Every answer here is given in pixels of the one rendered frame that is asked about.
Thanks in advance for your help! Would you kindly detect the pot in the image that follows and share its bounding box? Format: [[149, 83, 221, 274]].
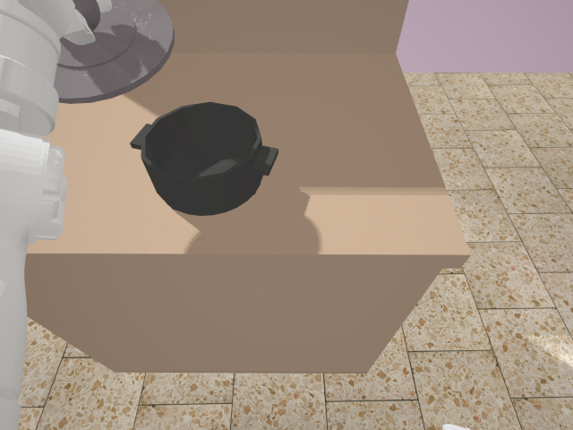
[[130, 102, 278, 216]]

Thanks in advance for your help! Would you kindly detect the left robot upper arm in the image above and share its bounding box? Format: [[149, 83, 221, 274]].
[[0, 127, 68, 430]]

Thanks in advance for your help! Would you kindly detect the table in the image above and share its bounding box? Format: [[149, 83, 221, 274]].
[[24, 0, 471, 374]]

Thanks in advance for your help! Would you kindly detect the robot left hand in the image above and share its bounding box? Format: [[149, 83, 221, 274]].
[[63, 0, 112, 45]]

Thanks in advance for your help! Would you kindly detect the lid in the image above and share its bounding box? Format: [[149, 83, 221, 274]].
[[54, 0, 175, 104]]

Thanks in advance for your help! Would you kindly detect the knob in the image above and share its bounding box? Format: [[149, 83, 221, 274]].
[[73, 0, 100, 31]]

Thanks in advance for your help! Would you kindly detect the robot left forearm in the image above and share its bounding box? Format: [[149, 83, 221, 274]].
[[0, 0, 73, 136]]

